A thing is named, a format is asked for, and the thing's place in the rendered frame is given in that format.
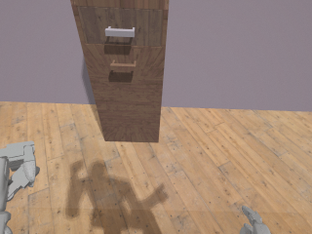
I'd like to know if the drawer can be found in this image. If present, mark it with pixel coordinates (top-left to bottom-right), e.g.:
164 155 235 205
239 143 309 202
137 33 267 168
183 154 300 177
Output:
77 6 163 47

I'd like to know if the right robot hand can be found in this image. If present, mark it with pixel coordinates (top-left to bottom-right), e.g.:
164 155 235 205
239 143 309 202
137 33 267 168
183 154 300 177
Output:
240 206 271 234

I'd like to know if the cabinet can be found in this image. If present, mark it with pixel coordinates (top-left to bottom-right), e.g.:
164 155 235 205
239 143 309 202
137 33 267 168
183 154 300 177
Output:
70 0 170 143

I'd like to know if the handle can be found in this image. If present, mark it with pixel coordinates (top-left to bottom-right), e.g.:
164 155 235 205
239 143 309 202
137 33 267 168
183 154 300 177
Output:
110 63 137 71
104 26 136 37

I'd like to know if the robot left forearm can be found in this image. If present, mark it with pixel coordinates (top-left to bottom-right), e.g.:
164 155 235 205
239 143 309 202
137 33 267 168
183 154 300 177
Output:
0 211 13 234

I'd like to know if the left robot hand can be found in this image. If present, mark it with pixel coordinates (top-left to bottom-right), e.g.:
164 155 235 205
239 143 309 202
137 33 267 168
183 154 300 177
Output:
0 140 40 212

